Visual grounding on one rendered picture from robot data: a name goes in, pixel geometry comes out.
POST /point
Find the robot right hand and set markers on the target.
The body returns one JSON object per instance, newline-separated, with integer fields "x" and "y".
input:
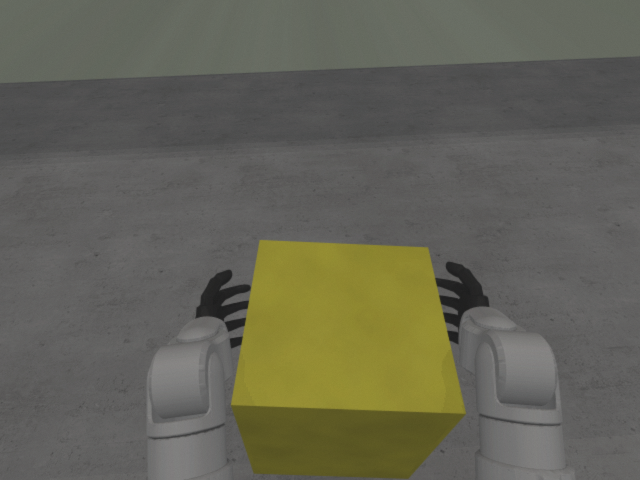
{"x": 470, "y": 293}

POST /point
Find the carton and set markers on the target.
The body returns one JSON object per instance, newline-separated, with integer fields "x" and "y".
{"x": 345, "y": 367}

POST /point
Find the right robot forearm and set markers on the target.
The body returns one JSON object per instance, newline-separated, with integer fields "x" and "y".
{"x": 517, "y": 396}

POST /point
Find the left robot forearm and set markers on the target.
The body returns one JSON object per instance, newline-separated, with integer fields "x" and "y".
{"x": 186, "y": 404}

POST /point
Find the robot left hand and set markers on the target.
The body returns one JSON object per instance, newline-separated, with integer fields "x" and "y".
{"x": 212, "y": 299}

